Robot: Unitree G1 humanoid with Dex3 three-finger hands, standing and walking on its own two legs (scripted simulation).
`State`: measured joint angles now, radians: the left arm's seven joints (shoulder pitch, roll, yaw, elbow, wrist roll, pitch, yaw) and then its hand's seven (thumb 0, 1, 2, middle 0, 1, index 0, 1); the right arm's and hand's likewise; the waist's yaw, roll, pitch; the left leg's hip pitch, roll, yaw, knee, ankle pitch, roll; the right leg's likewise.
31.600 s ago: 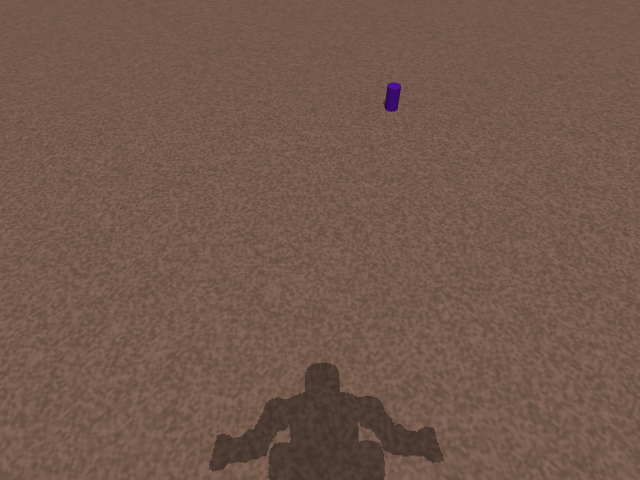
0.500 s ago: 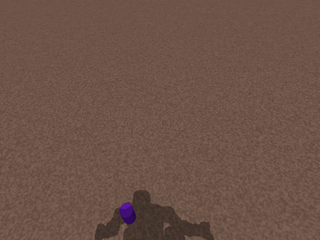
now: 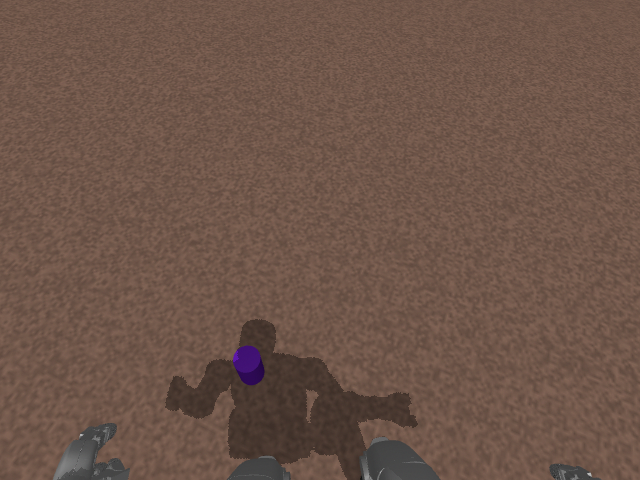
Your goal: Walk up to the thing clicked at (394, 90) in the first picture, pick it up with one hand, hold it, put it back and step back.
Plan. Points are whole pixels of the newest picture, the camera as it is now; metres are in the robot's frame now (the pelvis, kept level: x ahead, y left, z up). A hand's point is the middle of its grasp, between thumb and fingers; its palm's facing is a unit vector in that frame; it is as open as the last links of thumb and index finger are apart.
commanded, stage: step back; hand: left
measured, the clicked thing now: (249, 366) +0.44 +0.18 -0.69
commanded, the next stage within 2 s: none
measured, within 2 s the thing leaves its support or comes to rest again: neither
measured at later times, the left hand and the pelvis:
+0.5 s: hand out of the picture -0.04 +0.24 -0.14, palm faces -0.06 -0.91 -0.40, open 7.4 cm; pelvis -0.11 -0.02 +0.01, yaw -4 degrees
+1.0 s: hand out of the picture -0.14 +0.26 -0.15, palm faces -0.08 -0.92 -0.39, open 7.4 cm; pelvis -0.26 -0.01 +0.00, yaw -5 degrees
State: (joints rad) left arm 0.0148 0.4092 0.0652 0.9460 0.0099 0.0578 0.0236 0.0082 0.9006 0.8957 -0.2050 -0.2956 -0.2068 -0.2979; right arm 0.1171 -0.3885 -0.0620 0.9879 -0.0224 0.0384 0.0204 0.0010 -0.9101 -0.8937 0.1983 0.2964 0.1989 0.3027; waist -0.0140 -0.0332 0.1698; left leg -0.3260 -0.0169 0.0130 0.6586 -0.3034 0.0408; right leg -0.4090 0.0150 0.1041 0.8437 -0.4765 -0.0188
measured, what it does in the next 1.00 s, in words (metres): walks backwards: right foot, then left foot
